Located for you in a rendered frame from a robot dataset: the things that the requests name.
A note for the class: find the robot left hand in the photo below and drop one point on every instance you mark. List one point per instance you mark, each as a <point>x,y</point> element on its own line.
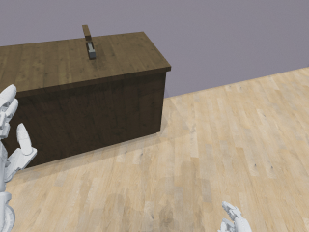
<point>20,158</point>

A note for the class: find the robot left forearm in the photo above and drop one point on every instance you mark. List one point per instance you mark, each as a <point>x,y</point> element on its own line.
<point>7,214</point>

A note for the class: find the tap lever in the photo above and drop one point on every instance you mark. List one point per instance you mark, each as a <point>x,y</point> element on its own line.
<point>92,52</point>

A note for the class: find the robot right hand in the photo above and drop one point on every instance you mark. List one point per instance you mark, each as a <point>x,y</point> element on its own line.
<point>240,223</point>

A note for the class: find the counter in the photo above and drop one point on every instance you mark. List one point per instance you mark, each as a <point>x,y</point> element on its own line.
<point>71,104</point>

